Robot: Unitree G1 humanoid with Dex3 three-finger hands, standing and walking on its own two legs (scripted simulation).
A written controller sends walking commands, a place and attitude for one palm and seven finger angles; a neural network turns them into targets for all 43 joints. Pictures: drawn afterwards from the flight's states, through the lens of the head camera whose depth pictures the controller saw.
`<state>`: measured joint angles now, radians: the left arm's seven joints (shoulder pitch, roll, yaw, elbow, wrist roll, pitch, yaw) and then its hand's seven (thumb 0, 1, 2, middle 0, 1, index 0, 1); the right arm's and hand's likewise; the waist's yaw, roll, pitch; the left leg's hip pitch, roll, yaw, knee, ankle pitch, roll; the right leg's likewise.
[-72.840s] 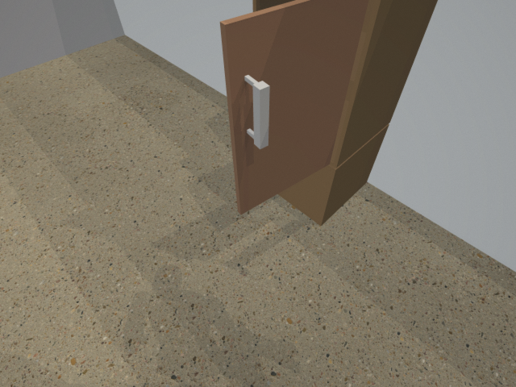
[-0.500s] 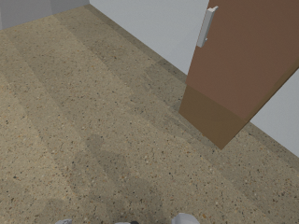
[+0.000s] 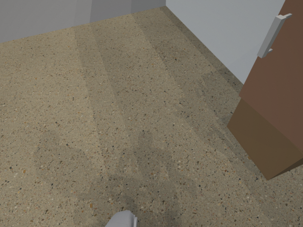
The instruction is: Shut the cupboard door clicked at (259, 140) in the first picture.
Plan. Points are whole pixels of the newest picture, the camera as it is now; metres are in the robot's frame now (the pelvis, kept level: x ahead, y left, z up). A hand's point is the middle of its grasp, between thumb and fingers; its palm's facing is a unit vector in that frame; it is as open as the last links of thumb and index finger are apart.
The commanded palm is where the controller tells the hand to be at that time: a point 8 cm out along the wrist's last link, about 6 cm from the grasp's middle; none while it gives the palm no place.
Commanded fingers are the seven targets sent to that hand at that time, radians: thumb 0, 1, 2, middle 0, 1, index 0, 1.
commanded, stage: walk to a spot facing it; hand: left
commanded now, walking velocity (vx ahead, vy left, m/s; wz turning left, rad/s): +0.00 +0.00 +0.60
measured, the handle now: (274, 36) +0.77 -0.45 +0.05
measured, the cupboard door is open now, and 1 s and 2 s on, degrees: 8 8 8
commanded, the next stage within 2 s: turn to face it in 0.90 s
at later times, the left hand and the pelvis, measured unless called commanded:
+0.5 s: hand out of the picture +0.08 +0.27 -0.15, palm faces +0.26 -0.93 -0.26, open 7.4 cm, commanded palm none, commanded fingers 0.00 0.90 0.90 -0.20 -0.30 -0.20 -0.30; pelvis +0.05 +0.03 +0.00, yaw +15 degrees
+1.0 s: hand out of the picture +0.08 +0.20 -0.17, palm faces +0.58 -0.78 -0.24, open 7.3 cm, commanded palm none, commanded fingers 0.00 0.90 0.90 -0.20 -0.30 -0.20 -0.30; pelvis +0.20 +0.05 +0.00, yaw +35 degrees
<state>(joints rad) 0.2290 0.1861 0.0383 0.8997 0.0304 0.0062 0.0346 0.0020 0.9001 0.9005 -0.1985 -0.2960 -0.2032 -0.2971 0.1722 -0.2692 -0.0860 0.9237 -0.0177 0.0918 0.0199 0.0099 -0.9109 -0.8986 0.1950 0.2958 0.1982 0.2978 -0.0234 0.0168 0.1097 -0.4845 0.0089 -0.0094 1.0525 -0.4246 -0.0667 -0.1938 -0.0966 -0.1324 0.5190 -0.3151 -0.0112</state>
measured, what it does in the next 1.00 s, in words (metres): walks ahead, turning left: left foot, then right foot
